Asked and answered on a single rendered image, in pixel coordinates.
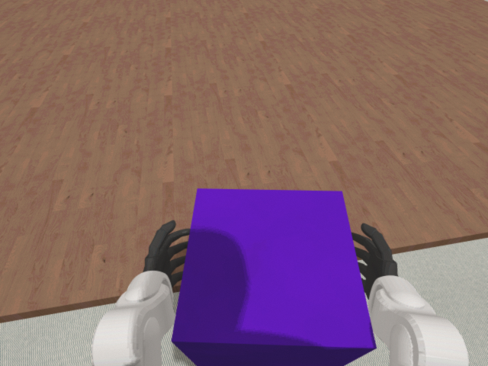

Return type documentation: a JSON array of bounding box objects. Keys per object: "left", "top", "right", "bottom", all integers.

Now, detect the left robot hand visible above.
[{"left": 143, "top": 220, "right": 190, "bottom": 288}]

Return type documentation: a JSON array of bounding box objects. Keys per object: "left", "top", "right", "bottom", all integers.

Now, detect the right robot hand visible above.
[{"left": 352, "top": 223, "right": 399, "bottom": 300}]

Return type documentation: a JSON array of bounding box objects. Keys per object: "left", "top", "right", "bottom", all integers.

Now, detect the robot right forearm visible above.
[{"left": 368, "top": 275, "right": 469, "bottom": 366}]

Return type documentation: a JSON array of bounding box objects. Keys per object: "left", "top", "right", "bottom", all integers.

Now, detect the robot left forearm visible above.
[{"left": 91, "top": 271, "right": 175, "bottom": 366}]

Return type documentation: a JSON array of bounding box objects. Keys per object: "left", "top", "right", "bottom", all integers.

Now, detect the carton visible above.
[{"left": 172, "top": 188, "right": 377, "bottom": 366}]

